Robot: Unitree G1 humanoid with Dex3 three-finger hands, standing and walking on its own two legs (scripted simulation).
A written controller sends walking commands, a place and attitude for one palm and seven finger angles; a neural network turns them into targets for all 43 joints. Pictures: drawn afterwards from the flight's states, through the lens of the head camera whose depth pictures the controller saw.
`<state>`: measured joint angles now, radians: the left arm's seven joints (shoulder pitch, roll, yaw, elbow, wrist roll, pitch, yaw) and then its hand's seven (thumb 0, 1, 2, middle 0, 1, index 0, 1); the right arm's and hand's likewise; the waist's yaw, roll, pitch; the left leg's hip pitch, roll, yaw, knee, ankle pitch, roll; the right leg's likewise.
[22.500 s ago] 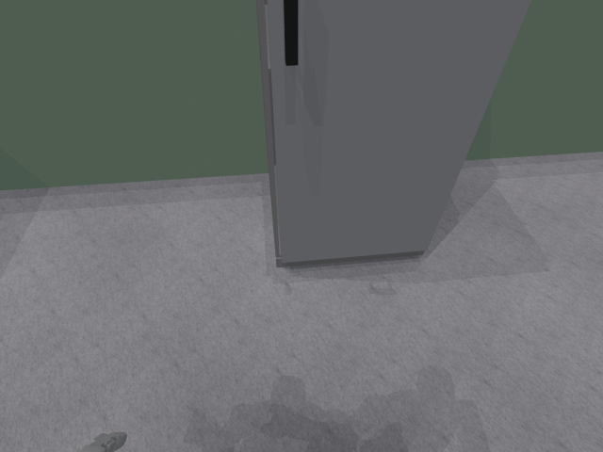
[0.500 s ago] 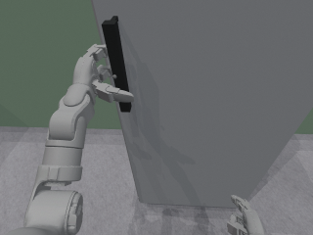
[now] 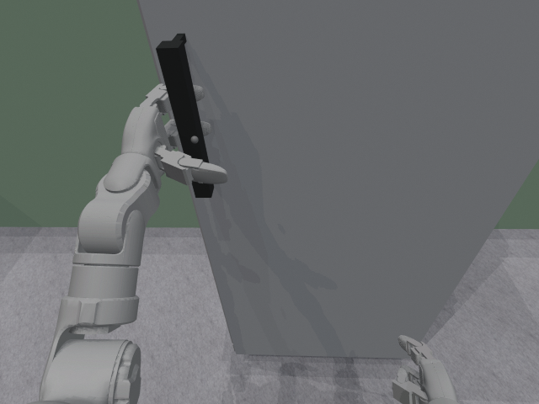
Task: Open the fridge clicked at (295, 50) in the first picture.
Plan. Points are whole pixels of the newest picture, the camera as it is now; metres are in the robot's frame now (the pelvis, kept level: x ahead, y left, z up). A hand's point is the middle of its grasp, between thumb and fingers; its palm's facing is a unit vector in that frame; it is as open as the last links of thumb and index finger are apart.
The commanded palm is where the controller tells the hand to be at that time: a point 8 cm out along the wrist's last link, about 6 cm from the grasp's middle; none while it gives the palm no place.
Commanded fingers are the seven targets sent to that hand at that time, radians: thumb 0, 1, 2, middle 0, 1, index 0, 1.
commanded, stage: slide the fingers in behind the handle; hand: left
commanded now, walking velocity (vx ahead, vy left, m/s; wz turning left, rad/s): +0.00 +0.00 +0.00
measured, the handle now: (193, 123) +0.44 +0.13 +0.24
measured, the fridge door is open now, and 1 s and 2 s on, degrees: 0 0 0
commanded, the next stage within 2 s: grip the handle and tug to test in 0.62 s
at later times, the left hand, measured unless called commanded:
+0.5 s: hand (194, 141) +0.39 +0.12 +0.24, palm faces +0.01 -1.00 -0.01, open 14.0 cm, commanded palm +0.36 +0.17 +0.25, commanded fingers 0.00 -0.50 0.30 -0.30 -1.20 -0.30 -1.20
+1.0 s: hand (195, 141) +0.38 +0.11 +0.25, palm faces +0.02 -1.00 -0.02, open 12.3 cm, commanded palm +0.35 +0.16 +0.25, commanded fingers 0.00 0.20 0.60 -0.38 -1.30 -0.38 -1.30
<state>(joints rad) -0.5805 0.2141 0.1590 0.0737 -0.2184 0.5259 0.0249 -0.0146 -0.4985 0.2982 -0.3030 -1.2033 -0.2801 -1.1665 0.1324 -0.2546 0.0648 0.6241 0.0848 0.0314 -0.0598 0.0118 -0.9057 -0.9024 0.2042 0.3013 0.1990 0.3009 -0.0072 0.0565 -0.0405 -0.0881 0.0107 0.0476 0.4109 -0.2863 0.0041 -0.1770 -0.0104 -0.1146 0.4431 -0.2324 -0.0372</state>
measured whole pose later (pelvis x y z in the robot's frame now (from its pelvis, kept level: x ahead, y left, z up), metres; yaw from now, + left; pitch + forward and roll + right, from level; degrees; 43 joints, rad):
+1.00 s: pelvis +0.00 +0.02 +0.00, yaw +0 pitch -2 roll +0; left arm -0.61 0.15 0.09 0.07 -0.19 0.53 0.09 -0.01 -0.21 0.42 -0.33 -1.24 -0.28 -1.23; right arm 0.13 -0.24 0.06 0.64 0.08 0.04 -0.05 0.01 -0.91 -0.90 0.20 0.30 0.20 0.30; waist 0.01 0.05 -0.03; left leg -0.09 -0.01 0.05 0.43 -0.30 0.02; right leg -0.18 -0.03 -0.11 0.45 -0.23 -0.02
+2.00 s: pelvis +0.01 +0.01 +0.00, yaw +0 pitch -1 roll +0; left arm -0.51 0.17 0.14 -0.03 -0.19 0.53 0.06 -0.01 0.69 0.76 -0.34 -1.37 -0.26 -1.34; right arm 0.13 -0.24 0.06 0.60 0.08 0.07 -0.03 0.01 -0.91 -0.90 0.20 0.30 0.20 0.30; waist -0.01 0.07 -0.05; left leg -0.08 0.00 0.05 0.41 -0.30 0.01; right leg -0.17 -0.01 -0.10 0.44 -0.25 -0.03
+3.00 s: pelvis -0.04 +0.01 -0.01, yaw +1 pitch +1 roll +1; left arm -0.04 0.27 -0.02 -0.58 -0.07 0.07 0.11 -0.14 0.61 0.67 -0.41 -1.40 -0.09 -1.09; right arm 0.13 -0.19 0.02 0.52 0.02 0.12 -0.03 0.01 -0.91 -0.90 0.20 0.30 0.20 0.30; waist -0.06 0.04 0.09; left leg -0.29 -0.02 -0.01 0.56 -0.25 0.01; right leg -0.33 -0.04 -0.12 0.51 -0.19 -0.04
